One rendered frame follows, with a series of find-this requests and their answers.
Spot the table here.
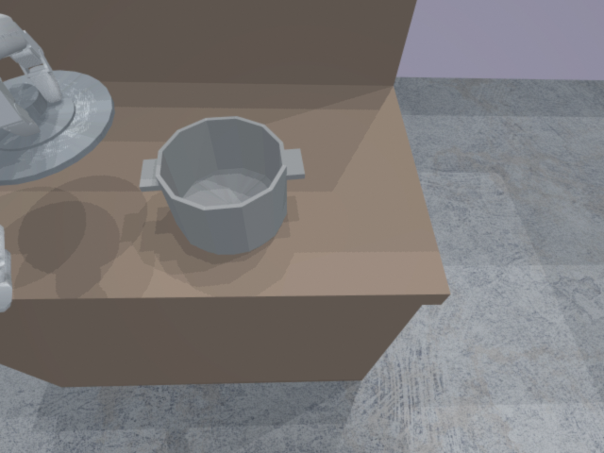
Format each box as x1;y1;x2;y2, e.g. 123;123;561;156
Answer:
0;0;451;387

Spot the pot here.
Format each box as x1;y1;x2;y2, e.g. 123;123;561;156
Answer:
140;116;305;255

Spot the knob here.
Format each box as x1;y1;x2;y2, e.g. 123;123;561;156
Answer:
7;83;47;121

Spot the left robot hand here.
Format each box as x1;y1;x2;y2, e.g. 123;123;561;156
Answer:
0;14;62;137

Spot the lid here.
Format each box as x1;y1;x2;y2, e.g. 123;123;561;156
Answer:
0;70;115;186

